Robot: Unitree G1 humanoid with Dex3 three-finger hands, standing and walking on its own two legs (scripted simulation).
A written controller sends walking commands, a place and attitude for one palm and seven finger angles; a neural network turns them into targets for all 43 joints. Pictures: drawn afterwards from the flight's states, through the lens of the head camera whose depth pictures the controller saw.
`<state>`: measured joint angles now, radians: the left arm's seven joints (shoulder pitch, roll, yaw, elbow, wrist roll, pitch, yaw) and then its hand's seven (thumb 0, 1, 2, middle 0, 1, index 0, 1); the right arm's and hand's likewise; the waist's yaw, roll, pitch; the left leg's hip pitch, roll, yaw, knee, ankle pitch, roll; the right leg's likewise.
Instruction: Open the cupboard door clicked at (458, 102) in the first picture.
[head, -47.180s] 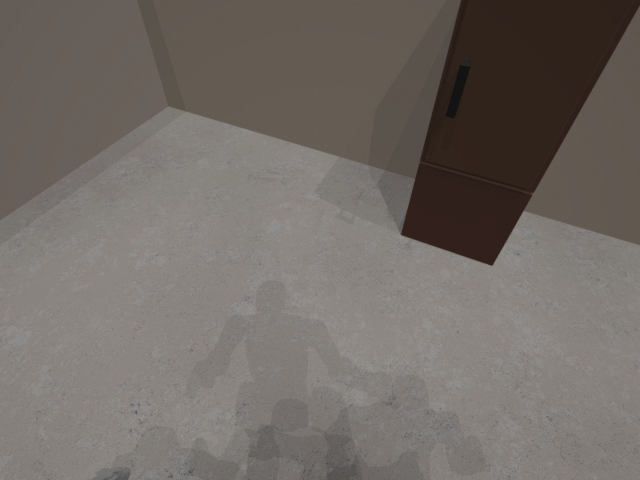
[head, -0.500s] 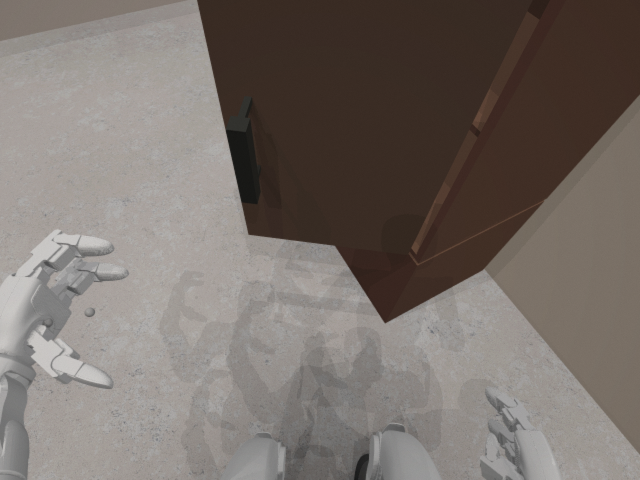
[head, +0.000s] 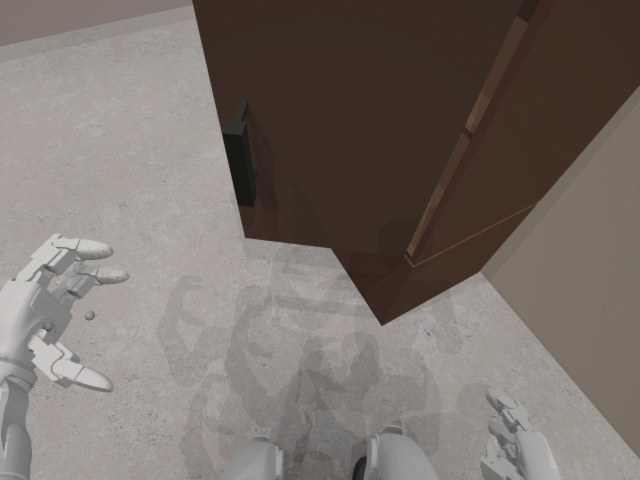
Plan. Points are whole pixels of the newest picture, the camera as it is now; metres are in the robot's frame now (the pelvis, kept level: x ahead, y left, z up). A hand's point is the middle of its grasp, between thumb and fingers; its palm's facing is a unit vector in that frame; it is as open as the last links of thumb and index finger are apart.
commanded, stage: move the hooked fingers beside the handle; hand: left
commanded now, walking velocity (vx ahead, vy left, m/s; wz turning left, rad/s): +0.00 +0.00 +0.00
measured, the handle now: (245, 156) +0.55 +0.15 +0.03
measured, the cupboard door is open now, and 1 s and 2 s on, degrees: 54 54 54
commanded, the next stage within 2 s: none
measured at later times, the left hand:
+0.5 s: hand (127, 265) +0.35 +0.26 +0.04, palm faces -0.07 -1.00 -0.02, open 14.0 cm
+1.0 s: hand (158, 226) +0.41 +0.24 +0.04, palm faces -0.08 -1.00 -0.01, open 14.0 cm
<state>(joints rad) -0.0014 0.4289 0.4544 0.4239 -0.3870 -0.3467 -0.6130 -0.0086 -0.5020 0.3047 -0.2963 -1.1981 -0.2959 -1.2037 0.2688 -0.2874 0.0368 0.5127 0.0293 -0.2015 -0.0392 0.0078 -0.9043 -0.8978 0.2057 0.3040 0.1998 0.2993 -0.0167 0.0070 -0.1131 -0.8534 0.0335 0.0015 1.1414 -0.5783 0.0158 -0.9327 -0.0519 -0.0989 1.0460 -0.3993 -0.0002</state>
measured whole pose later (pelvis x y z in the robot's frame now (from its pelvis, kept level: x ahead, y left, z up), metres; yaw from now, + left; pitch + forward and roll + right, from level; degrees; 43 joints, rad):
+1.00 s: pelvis +0.00 +0.00 -0.01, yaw -1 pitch +21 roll -2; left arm -0.49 0.46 0.42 0.81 -0.24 -0.37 -0.50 -0.01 -0.50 0.30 -0.30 -1.20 -0.30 -1.20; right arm 0.30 -0.28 0.04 0.56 0.02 -0.08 -0.03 0.00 -0.91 -0.90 0.21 0.30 0.20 0.30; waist -0.08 0.00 -0.12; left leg -0.95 0.03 0.02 1.16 -0.57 0.02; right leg -1.03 -0.05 -0.08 1.06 -0.39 0.00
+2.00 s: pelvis +0.00 +0.01 -0.02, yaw -3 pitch +27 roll -4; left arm -0.81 0.56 0.46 1.05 -0.13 -0.38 -0.41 -0.01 -0.50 0.30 -0.30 -1.20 -0.29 -1.20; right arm 0.38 -0.27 0.05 0.57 -0.01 0.07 0.01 0.00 -0.91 -0.90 0.21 0.30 0.20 0.30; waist -0.17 0.02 -0.10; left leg -1.08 0.05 0.02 1.20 -0.59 0.03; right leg -1.15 -0.03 -0.07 1.07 -0.38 0.01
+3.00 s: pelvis +0.00 +0.00 -0.02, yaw -2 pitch +26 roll -3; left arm -0.86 0.49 0.39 1.10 -0.10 -0.43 -0.31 -0.01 -0.50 0.30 -0.30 -1.20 -0.30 -1.21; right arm 0.36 -0.27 0.05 0.58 -0.02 0.05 0.01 0.00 -0.91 -0.90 0.20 0.30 0.20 0.30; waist -0.17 0.02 -0.10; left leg -1.08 0.04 0.01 1.21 -0.59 0.02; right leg -1.16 -0.04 -0.08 1.10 -0.38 0.01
